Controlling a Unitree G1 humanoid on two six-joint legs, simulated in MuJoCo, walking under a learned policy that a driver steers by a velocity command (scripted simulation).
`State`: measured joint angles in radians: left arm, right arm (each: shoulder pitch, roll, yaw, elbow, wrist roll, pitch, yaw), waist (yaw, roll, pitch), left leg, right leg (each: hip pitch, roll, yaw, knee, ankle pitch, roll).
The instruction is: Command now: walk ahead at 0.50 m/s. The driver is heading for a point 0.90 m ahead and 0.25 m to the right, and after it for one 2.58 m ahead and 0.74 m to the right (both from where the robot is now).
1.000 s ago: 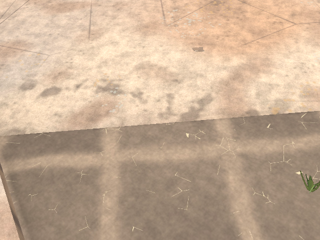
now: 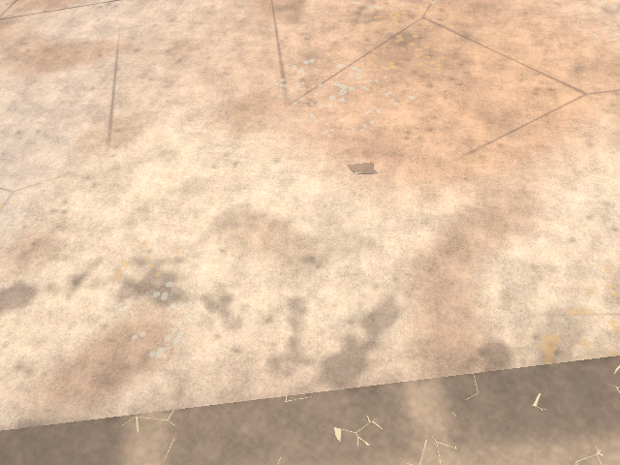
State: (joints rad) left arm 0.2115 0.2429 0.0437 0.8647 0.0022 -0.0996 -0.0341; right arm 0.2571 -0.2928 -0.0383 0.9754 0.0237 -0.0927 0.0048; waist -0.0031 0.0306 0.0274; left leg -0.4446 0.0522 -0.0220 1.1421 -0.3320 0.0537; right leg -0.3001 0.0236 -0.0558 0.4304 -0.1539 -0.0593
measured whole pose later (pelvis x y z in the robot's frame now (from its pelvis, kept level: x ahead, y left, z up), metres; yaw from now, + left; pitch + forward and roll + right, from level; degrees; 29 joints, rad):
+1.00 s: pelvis +0.53 -0.01 -0.03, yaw -18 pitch +1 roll +1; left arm 0.09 0.26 0.09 0.75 -0.03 -0.04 -0.05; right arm 0.26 -0.29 -0.09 0.96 0.02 -0.05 -0.02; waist -0.02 0.01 0.05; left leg 0.00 0.11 0.27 0.67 -0.46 -0.02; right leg -0.48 0.00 -0.07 0.65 -0.21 -0.09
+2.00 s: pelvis +0.90 -0.15 -0.06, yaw -39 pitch +1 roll -1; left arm 0.09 0.23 0.05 0.66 0.01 0.03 0.03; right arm 0.20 -0.28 -0.03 0.87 0.00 -0.01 0.02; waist -0.06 0.03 0.01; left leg -0.26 0.03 0.03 0.58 -0.33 -0.01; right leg -0.33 -0.03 -0.03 0.54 -0.23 0.02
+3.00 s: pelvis +0.88 -0.11 -0.06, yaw -7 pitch +2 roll -1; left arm 0.17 0.32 0.09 0.71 0.00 0.02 0.03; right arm 0.17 -0.27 -0.06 0.63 -0.02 0.03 0.01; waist 0.01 -0.05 0.04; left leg -0.31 -0.02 0.00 0.56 -0.29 0.04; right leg -0.44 -0.08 -0.02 0.96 -0.54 0.06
